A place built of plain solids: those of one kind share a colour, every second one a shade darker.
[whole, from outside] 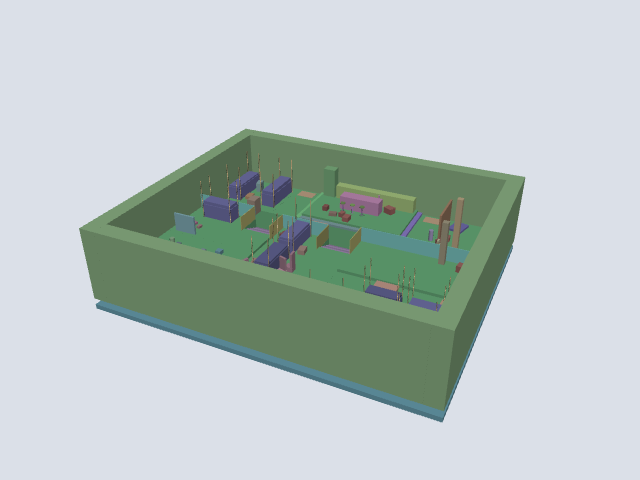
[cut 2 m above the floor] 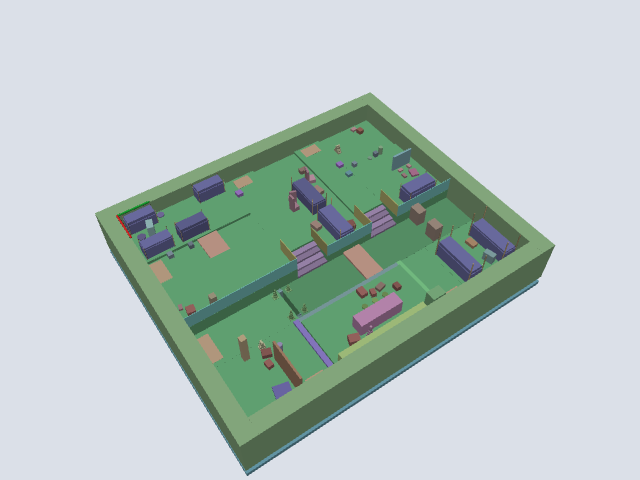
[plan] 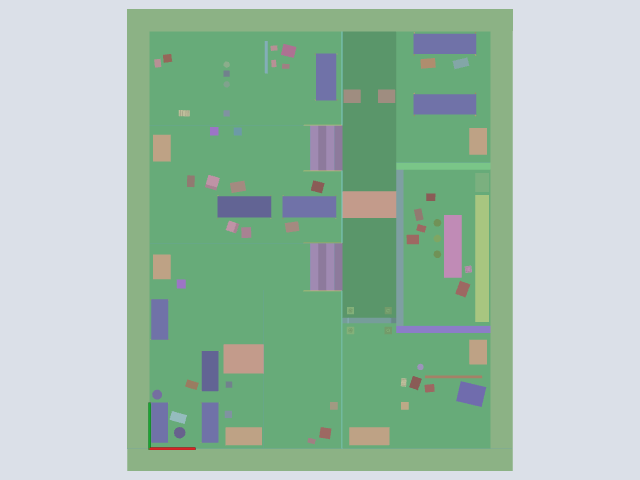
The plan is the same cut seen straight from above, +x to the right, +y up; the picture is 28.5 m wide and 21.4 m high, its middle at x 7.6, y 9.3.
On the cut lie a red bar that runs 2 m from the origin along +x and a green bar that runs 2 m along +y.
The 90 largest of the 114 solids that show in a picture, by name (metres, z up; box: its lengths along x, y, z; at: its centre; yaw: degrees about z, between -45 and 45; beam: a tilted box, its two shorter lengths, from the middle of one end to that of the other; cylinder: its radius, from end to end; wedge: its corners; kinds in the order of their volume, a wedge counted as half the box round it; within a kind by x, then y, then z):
{
 "wall_1": {"box": [1.0, 18.6, 4.6], "at": [-0.5, 9.3, 1.3]},
 "wall_2": {"box": [17.2, 1.0, 4.6], "at": [7.6, -0.5, 1.3]},
 "wall_3": {"box": [17.2, 1.0, 4.6], "at": [7.6, 19.1, 1.3]},
 "wall_4": {"box": [1.0, 18.6, 4.6], "at": [15.7, 9.3, 1.3]},
 "floor_1": {"box": [3.25, 4.2, 0.85], "at": [1.62, 16.5, 0.17]},
 "floor_2": {"box": [3.3, 7.05, 1.18], "at": [1.65, 3.52, 0.34]},
 "floor_3": {"box": [7.16, 2.1, 1.0], "at": [3.58, 8.1, 0.25]},
 "floor_4": {"box": [7.16, 2.0, 1.0], "at": [3.58, 13.4, 0.25]},
 "floor_5": {"box": [1.7, 4.2, 1.0], "at": [4.1, 16.5, 0.25]},
 "floor_6": {"box": [1.8, 7.05, 1.0], "at": [4.2, 3.52, 0.25]},
 "floor_7": {"box": [8.6, 3.25, 0.84], "at": [4.3, 10.78, 0.17]},
 "floor_8": {"box": [3.65, 4.2, 1.0], "at": [6.78, 16.5, 0.25]},
 "floor_9": {"box": [3.5, 7.05, 1.18], "at": [6.85, 3.52, 0.34]},
 "floor_10": {"box": [2.4, 5.59, 1.0], "at": [9.8, 2.79, -0.5]},
 "floor_11": {"box": [2.4, 12.77, 1.0], "at": [9.8, 12.21, -0.5]},
 "floor_12": {"box": [4.2, 3.45, 1.0], "at": [13.1, 1.73, -0.5]},
 "floor_13": {"box": [4.2, 1.7, 1.0], "at": [13.1, 4.3, -0.5]},
 "floor_14": {"box": [4.2, 1.9, 1.0], "at": [13.1, 13.7, -0.5]},
 "floor_15": {"box": [4.2, 3.95, 1.0], "at": [13.1, 16.62, -0.5]},
 "floor_16": {"box": [3.88, 6.96, 1.3], "at": [13.26, 8.95, -0.35]},
 "floor_base_1": {"box": [8.5, 18.6, 0.3], "at": [4.25, 9.3, -0.82]},
 "floor_base_2": {"box": [17.2, 20.6, 0.3], "at": [7.6, 9.3, -1.57]},
 "piece_1": {"box": [0.75, 1.8, 0.78], "at": [0.46, 1.16, 1.32]},
 "piece_2": {"box": [0.67, 1.72, 0.22], "at": [0.46, 1.16, 1.82]},
 "piece_3": {"box": [0.75, 1.8, 0.78], "at": [0.46, 5.75, 1.32]},
 "piece_4": {"box": [0.67, 1.72, 0.2], "at": [0.46, 5.75, 1.81]},
 "piece_5": {"box": [0.75, 1.8, 0.78], "at": [2.71, 1.16, 1.32]},
 "piece_6": {"box": [0.67, 1.72, 0.11], "at": [2.71, 1.16, 1.76]},
 "piece_7": {"box": [0.75, 1.8, 0.78], "at": [2.71, 3.46, 1.32]},
 "piece_8": {"box": [0.67, 1.72, 0.21], "at": [2.71, 3.46, 1.81]},
 "piece_9": {"box": [2.4, 0.95, 0.8], "at": [4.23, 10.78, 0.99]},
 "piece_10": {"box": [2.32, 0.87, 0.11], "at": [4.23, 10.78, 1.45]},
 "piece_11": {"box": [2.4, 0.95, 0.8], "at": [7.13, 10.78, 0.99]},
 "piece_12": {"box": [2.32, 0.87, 0.16], "at": [7.13, 10.78, 1.47]},
 "piece_13": {"box": [0.9, 2.1, 0.93], "at": [7.88, 16.57, 1.22]},
 "piece_14": {"box": [0.82, 2.02, 0.22], "at": [7.88, 16.57, 1.79]},
 "piece_15": {"box": [2.8, 0.9, 0.91], "at": [13.17, 15.35, 0.46]},
 "piece_16": {"box": [2.72, 0.82, 0.24], "at": [13.17, 15.35, 1.03]},
 "piece_17": {"box": [2.8, 0.9, 0.91], "at": [13.17, 18.05, 0.46]},
 "piece_18": {"box": [2.72, 0.82, 0.12], "at": [13.17, 18.05, 0.97]},
 "step_tread_1": {"box": [0.36, 2.1, 0.85], "at": [7.34, 8.1, 0.17]},
 "step_tread_2": {"box": [0.36, 2.0, 0.85], "at": [7.34, 13.4, 0.17]},
 "step_tread_3": {"box": [0.36, 2.1, 0.7], "at": [7.7, 8.1, 0.1]},
 "step_tread_4": {"box": [0.36, 2.0, 0.7], "at": [7.7, 13.4, 0.1]},
 "step_tread_5": {"box": [0.36, 2.1, 0.55], "at": [8.06, 8.1, 0.03]},
 "step_tread_6": {"box": [0.36, 2.0, 0.55], "at": [8.06, 13.4, 0.03]},
 "step_tread_7": {"box": [0.36, 2.1, 0.4], "at": [8.42, 8.1, -0.05]},
 "step_tread_8": {"box": [0.36, 2.0, 0.4], "at": [8.42, 13.4, -0.05]},
 "counter_1": {"box": [0.62, 5.67, 0.95], "at": [14.83, 8.47, 0.78]},
 "step_terW_tread_1": {"box": [0.32, 6.96, 1.15], "at": [11.16, 8.95, -0.42]},
 "island_1": {"box": [0.8, 2.8, 0.94], "at": [13.52, 9.02, 0.77]},
 "step_terN_tread_1": {"box": [4.2, 0.32, 1.15], "at": [13.1, 12.59, -0.42]},
 "step_terS_tread_1": {"box": [4.2, 0.32, 1.15], "at": [13.1, 5.31, -0.42]},
 "tall_1": {"box": [0.62, 0.85, 2.05], "at": [14.83, 11.87, 1.32]},
 "neck_1": {"box": [0.78, 0.6, 1.1], "at": [9.03, 15.71, 0.55]},
 "neck_2": {"box": [0.78, 0.6, 1.1], "at": [10.57, 15.71, 0.55]},
 "step_hump_1": {"box": [1.8, 1.3, 0.15], "at": [4.2, 4.0, 0.78]},
 "step_hump_2": {"box": [2.4, 1.2, 0.2], "at": [9.8, 10.88, 0.05]},
 "screenN_1": {"box": [2.55, 0.13, 1.74], "at": [13.56, 3.19, 0.87]},
 "rail_rim_1": {"box": [0.04, 7.05, 0.95], "at": [8.58, 3.52, 1.41]},
 "rail_rim_2": {"box": [0.04, 3.25, 0.95], "at": [8.58, 10.78, 1.06]},
 "rail_rim_3": {"box": [0.04, 4.2, 0.95], "at": [8.58, 16.5, 1.23]},
 "column_a0b_1": {"box": [0.35, 0.35, 3.6], "at": [11.38, 1.91, 1.8]},
 "carton_1": {"box": [0.52, 0.47, 0.31], "at": [7.49, 11.67, 0.74], "yaw": -14.8},
 "carton_2": {"box": [0.49, 0.48, 0.4], "at": [7.84, 0.69, 1.13], "yaw": -8.9},
 "carton_3": {"box": [0.56, 0.43, 0.31], "at": [11.74, 9.32, 0.46]},
 "carton_4": {"box": [0.42, 0.54, 0.31], "at": [11.86, 2.92, 0.15], "yaw": -19.2},
 "carton_5": {"box": [0.49, 0.62, 0.4], "at": [13.97, 7.11, 0.5], "yaw": -20.0},
 "crate_stack_1": {"box": [0.7, 0.41, 0.74], "at": [1.28, 1.39, 1.3], "yaw": -15.7},
 "crate_stack_2": {"box": [0.68, 0.38, 0.63], "at": [13.88, 17.18, 0.32], "yaw": 13.4},
 "column_a0a_1": {"box": [0.35, 0.35, 2.67], "at": [8.21, 1.91, 2.27]},
 "low_mat_1": {"box": [0.8, 1.2, 0.06], "at": [0.55, 13.4, 0.73]},
 "low_mat_2": {"box": [1.62, 0.8, 0.06], "at": [4.2, 0.55, 0.73]},
 "low_mat_3": {"box": [1.8, 0.8, 0.06], "at": [9.8, 0.55, -0.02]},
 "low_mat_4": {"box": [0.8, 1.2, 0.06], "at": [14.65, 13.7, -0.02]},
 "hand_truck_1": {"box": [0.53, 0.14, 0.77], "at": [2.74, 11.65, 1.25], "yaw": -16.4},
 "hand_truck_2": {"box": [0.53, 0.58, 0.27], "at": [2.8, 11.86, 0.72], "yaw": -16.4},
 "hand_truck_3": {"box": [0.49, 0.45, 0.28], "at": [3.7, 9.88, 0.73], "yaw": -18.9},
 "hand_truck_4": {"box": [0.44, 0.48, 0.3], "at": [4.31, 9.63, 0.74], "yaw": 2.0},
 "floor_gap_1": {"box": [2.4, 0.24, 0.45], "at": [9.8, 5.71, -1.18]},
 "rail_1": {"box": [1.7, 0.04, 0.95], "at": [7.71, 7.03, 1.41]},
 "rail_2": {"box": [1.7, 0.04, 0.95], "at": [7.71, 9.17, 1.06]},
 "rail_3": {"box": [1.7, 0.04, 0.95], "at": [7.71, 12.38, 1.06]},
 "rail_4": {"box": [1.7, 0.04, 0.95], "at": [7.71, 14.42, 1.23]},
 "screenW_1": {"box": [0.13, 1.45, 1.21], "at": [5.21, 17.45, 1.35]},
 "pallet_1": {"box": [1.17, 0.91, 0.2], "at": [14.34, 2.43, 0.05], "yaw": -13.2},
 "crate_1": {"box": [0.66, 0.46, 0.29], "at": [3.94, 11.67, 0.73], "yaw": 9.7},
 "crate_2": {"box": [0.6, 0.43, 0.3], "at": [6.36, 9.88, 0.74], "yaw": 8.4},
 "sack_1": {"box": [0.66, 0.43, 0.24], "at": [12.42, 17.18, 0.12], "yaw": 4.5},
 "carton_folded_1": {"box": [0.6, 0.51, 0.19], "at": [6.2, 17.73, 0.8], "yaw": -13.7}
}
